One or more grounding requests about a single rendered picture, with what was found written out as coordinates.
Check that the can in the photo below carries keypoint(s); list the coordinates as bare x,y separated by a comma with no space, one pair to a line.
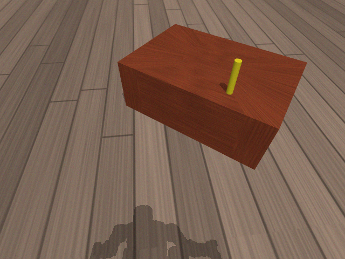
233,77

